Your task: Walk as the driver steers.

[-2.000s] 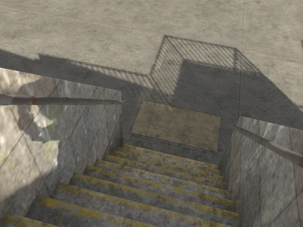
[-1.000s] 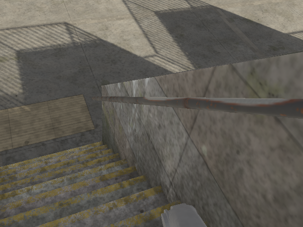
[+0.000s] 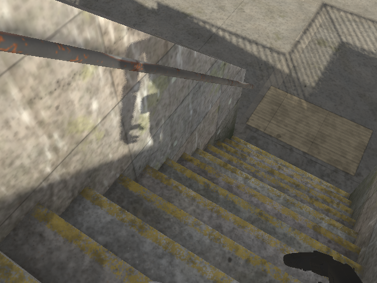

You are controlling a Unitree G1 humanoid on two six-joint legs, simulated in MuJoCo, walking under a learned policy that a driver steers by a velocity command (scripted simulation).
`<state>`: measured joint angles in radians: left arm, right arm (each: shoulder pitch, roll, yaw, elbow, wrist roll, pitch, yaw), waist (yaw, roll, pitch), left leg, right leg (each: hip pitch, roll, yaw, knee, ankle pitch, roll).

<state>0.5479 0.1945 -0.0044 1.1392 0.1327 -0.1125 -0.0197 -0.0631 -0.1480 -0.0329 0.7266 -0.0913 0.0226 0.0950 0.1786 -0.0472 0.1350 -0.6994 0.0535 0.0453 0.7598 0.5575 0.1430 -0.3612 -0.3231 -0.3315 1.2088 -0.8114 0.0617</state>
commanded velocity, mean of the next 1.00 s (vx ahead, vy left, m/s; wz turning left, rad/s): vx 0.83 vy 0.00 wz -0.80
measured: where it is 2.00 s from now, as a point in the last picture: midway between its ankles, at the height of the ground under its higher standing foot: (249, 224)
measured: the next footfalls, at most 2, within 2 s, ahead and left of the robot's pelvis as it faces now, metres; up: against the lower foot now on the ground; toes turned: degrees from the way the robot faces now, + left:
left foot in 0.22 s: +0.24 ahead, +0.20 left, -0.15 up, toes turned -4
right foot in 0.66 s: +0.41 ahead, +0.01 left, -0.39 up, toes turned -26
